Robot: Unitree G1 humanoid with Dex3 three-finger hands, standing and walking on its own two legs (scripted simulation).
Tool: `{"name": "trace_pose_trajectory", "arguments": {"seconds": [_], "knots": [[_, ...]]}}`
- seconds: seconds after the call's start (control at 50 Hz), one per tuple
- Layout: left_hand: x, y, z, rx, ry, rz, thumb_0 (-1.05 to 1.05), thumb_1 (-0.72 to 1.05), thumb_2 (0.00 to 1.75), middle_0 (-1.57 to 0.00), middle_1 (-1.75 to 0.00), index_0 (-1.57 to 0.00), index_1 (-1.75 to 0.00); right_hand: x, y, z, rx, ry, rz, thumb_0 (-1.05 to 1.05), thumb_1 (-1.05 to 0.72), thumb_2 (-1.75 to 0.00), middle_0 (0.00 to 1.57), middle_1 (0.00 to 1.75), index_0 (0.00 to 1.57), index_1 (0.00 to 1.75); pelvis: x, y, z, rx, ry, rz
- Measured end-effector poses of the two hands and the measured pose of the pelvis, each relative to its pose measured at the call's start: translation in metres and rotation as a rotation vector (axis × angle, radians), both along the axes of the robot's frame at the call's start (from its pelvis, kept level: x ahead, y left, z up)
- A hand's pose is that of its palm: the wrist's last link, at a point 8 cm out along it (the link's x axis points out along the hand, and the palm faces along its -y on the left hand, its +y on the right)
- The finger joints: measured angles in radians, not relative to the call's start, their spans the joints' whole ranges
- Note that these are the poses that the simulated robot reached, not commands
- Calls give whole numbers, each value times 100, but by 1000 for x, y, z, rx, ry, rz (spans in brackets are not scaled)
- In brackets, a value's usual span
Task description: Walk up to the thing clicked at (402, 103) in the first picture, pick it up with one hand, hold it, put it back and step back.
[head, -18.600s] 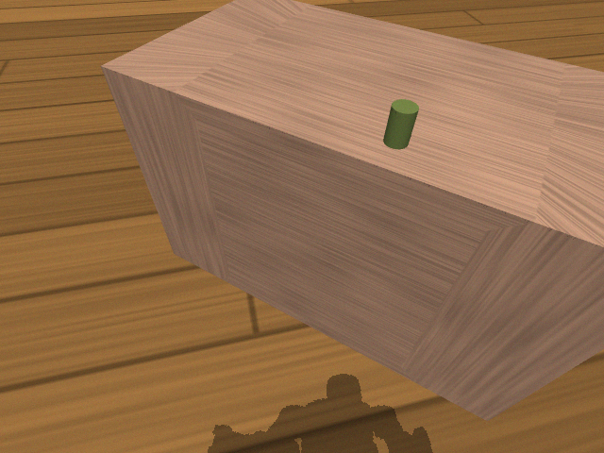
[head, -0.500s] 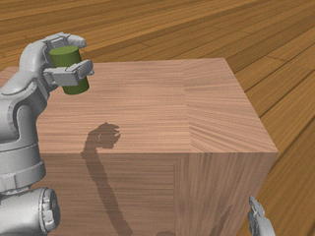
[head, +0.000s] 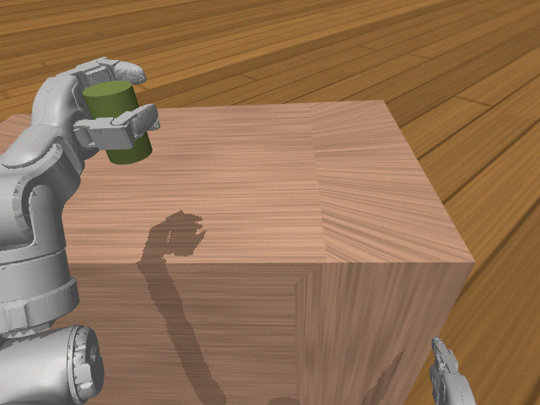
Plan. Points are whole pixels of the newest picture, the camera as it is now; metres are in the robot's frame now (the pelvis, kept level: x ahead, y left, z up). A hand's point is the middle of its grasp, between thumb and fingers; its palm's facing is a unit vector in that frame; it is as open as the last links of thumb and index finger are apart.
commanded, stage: crouch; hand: left
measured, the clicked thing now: (120, 123) +0.34 +0.17 +0.32
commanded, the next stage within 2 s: lower in 1.28 s
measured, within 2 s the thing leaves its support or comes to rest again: neither
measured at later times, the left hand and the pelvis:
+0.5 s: hand (146, 141) +0.39 +0.17 +0.27, palm faces +0.12 -0.99 +0.03, open 7.4 cm; pelvis -0.01 +0.00 +0.00, yaw +0 degrees
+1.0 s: hand (156, 157) +0.43 +0.19 +0.22, palm faces +0.13 -0.99 +0.00, open 7.4 cm; pelvis +0.01 +0.00 +0.00, yaw -1 degrees
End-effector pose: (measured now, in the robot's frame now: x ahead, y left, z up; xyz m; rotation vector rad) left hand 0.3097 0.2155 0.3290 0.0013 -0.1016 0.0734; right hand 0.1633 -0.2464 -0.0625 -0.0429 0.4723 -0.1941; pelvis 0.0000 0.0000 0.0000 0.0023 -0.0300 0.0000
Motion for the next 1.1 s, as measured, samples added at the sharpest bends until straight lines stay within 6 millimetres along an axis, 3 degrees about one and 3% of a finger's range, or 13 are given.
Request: {"name": "trace_pose_trajectory", "arguments": {"seconds": [0.22,0.58,1.1], "knots": [[8,3,-3,-8,31,-1,1,-7,117,-95,-112,-83,-113,0,0,0,-2,2,-5,-2,56,-5,5,5,5,5,0,2,0,0,1,-2],[60,12,-74,-38,126,45,1,-6,116,-95,-112,-83,-113,-27,-11,-9,-79,86,-53,-2,57,-4,5,5,5,5,-5,-1,-1,0,37,-10],[103,25,-119,-13,112,56,1,-6,117,-95,-112,-83,-113,-10,-5,-3,-102,96,-37,-1,55,-5,5,5,5,5,13,0,2,-3,84,-16]]}}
